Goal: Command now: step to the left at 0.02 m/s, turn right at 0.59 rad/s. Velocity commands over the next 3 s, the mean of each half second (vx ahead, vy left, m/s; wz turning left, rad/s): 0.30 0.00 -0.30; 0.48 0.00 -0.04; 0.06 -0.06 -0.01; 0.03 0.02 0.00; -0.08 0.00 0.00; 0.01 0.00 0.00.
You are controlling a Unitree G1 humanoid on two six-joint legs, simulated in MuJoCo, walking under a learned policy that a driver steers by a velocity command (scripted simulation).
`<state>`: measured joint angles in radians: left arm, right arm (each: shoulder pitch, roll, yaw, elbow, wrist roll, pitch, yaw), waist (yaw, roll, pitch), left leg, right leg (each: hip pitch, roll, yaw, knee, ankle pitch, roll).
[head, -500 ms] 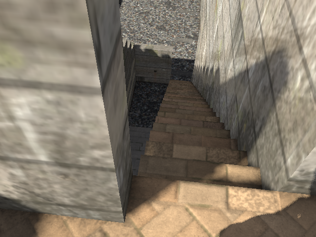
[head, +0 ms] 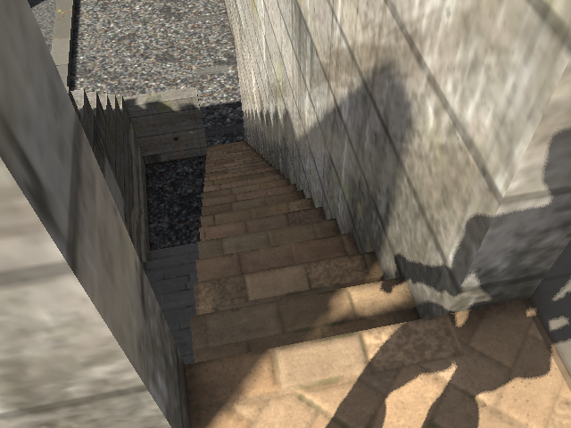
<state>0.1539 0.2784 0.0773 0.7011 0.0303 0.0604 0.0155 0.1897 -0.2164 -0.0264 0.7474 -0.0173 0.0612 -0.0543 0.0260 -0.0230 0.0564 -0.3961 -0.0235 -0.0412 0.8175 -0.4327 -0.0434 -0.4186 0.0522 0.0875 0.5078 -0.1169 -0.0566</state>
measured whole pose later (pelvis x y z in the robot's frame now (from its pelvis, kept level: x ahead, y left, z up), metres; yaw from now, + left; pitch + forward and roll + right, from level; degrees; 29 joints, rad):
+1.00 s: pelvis +0.31 +0.00 -0.01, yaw -8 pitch +0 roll -1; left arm 0.40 0.22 0.04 0.92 0.02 -0.03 -0.01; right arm 0.16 -0.25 -0.05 0.78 -0.02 0.00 0.03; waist 0.02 -0.02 0.08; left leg -0.42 -0.01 0.07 0.60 -0.18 0.07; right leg -0.30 0.03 0.02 1.28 -0.36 -0.05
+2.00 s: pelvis +0.42 -0.07 +0.01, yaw -9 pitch -1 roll +0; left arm 0.25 0.19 0.05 1.07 -0.01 -0.01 0.04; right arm 0.29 -0.24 -0.03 1.15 -0.01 0.03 -0.02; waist -0.01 0.02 0.01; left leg -0.07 0.06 0.05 0.31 -0.22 -0.04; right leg -0.19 0.02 0.01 0.30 -0.10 -0.01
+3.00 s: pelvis +0.41 -0.08 +0.01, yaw -10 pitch -1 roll +0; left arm 0.28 0.19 0.04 1.09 0.00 -0.01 0.02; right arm 0.26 -0.21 -0.02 1.12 -0.01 0.03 -0.01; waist -0.03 0.01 0.01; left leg -0.09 0.06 0.05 0.33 -0.22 -0.04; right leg -0.20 0.03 0.02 0.28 -0.07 -0.02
